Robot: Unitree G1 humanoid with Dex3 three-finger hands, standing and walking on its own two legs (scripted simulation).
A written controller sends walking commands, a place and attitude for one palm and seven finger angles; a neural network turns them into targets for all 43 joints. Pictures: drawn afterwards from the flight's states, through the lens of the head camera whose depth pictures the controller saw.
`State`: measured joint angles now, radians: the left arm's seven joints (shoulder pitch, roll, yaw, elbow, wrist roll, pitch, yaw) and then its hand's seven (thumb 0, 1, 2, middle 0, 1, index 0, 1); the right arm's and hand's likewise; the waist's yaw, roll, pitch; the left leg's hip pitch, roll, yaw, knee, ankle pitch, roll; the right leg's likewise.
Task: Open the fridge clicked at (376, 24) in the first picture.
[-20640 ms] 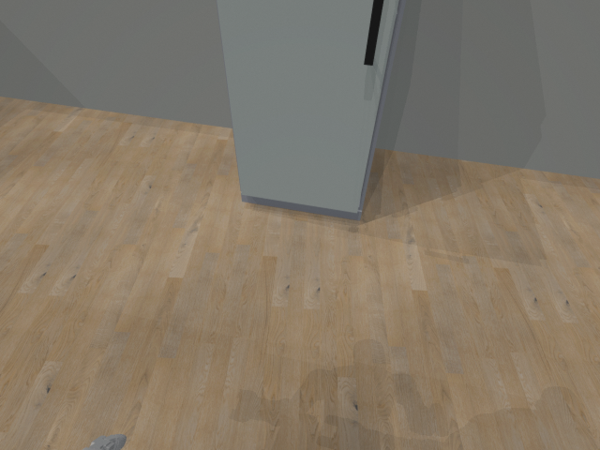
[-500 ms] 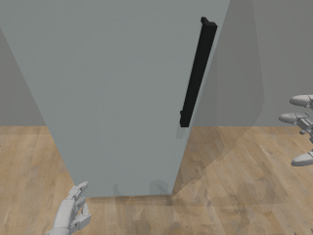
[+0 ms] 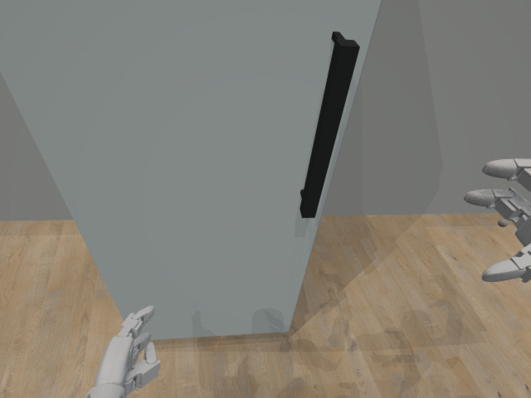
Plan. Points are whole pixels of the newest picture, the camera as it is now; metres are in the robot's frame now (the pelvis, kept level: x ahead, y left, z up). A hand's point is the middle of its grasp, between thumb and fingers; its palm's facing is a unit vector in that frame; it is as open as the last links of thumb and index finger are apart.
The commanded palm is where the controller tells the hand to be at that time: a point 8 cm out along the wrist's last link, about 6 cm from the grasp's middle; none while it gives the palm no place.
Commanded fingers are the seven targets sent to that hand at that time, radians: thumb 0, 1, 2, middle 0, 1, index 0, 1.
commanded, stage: move the hooked fingers beside the handle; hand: right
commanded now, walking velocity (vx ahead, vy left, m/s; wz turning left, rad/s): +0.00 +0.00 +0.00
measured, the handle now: (320, 137) +0.50 -0.08 +0.18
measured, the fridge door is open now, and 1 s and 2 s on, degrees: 0 0 0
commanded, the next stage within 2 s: none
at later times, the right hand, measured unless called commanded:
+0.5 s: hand (447, 193) +0.34 -0.23 +0.20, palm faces -0.02 +1.00 -0.06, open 13.9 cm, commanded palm +0.31 -0.27 +0.21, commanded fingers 0.00 0.50 -0.30 0.30 1.20 0.30 1.20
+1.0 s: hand (403, 170) +0.38 -0.19 +0.20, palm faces -0.05 +1.00 -0.02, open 13.9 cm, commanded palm +0.37 -0.24 +0.21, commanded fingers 0.00 0.50 -0.30 0.30 1.20 0.30 1.20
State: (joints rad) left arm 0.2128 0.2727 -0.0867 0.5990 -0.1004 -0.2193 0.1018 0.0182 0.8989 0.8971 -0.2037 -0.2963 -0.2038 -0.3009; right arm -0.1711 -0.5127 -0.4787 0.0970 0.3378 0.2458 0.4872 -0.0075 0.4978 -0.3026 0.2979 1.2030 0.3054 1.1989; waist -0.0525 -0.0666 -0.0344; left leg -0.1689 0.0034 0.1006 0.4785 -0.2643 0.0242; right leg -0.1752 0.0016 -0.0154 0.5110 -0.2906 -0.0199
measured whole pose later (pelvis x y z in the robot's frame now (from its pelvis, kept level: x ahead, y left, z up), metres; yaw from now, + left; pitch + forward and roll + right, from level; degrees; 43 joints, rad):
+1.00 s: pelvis +0.00 +0.00 +0.00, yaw +1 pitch -1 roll +0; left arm 0.22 0.26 -0.07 0.63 -0.10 -0.13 0.10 0.02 0.90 0.90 -0.20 -0.30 -0.20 -0.30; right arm -0.52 -0.39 -0.27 0.39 0.24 0.24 0.27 -0.01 0.50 -0.30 0.30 1.20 0.30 1.20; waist 0.00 -0.04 -0.04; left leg -0.21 0.01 0.08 0.48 -0.26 0.03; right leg -0.20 0.01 -0.03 0.48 -0.27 -0.02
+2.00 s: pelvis +0.00 +0.00 +0.00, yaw +2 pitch +1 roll +0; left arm 0.30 0.27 -0.03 0.66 -0.09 -0.09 0.08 0.02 0.90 0.90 -0.20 -0.30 -0.20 -0.30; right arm -0.71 -0.34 -0.24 0.66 0.19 0.10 0.19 -0.01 0.50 -0.30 0.29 1.20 0.30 1.20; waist 0.03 -0.04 -0.04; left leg -0.24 -0.01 0.06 0.46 -0.24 0.03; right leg -0.22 -0.01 -0.05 0.47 -0.27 -0.02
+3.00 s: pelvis +0.00 +0.00 +0.00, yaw +2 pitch +1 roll +0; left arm 0.26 0.25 -0.05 0.65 -0.08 -0.06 0.07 0.01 0.90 0.90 -0.20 -0.30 -0.20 -0.30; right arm -0.80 -0.26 -0.19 0.72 0.17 0.13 0.09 -0.01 0.50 -0.30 0.30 1.20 0.30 1.20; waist 0.03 -0.03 -0.04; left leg -0.24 -0.01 0.06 0.45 -0.23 0.03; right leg -0.22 -0.01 -0.05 0.46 -0.25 -0.02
